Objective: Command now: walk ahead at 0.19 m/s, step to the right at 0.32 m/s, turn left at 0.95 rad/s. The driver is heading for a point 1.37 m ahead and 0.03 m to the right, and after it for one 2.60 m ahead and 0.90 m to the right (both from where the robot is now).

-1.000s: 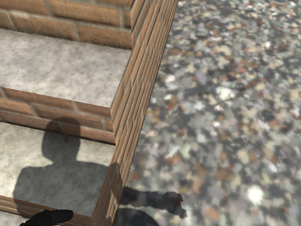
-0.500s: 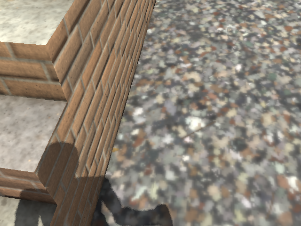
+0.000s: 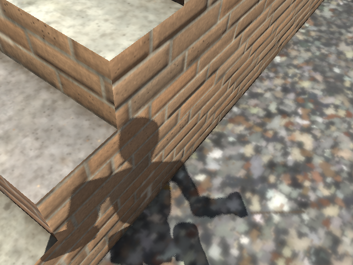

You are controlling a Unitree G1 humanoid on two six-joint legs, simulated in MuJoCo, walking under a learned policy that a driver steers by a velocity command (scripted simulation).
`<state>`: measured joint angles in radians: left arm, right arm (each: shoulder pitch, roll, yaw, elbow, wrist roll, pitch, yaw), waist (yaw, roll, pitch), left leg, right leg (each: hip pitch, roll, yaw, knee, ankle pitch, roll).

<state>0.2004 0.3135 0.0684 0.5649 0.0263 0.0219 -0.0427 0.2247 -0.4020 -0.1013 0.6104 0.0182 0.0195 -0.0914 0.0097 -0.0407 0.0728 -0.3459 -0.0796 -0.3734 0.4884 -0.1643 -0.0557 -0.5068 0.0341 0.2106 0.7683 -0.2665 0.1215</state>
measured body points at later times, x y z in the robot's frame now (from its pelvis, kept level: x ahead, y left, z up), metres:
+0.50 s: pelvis +0.07 -0.17 +0.00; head +0.11 -0.14 +0.45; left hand +0.06 +0.12 -0.12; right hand +0.35 -0.33 -0.09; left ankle +0.00 -0.09 -0.70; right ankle +0.09 -0.20 -0.74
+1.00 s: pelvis +0.05 -0.16 +0.00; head +0.06 -0.15 +0.45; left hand +0.09 +0.13 -0.11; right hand +0.21 -0.39 -0.13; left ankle -0.01 -0.02 -0.74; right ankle +0.09 -0.20 -0.74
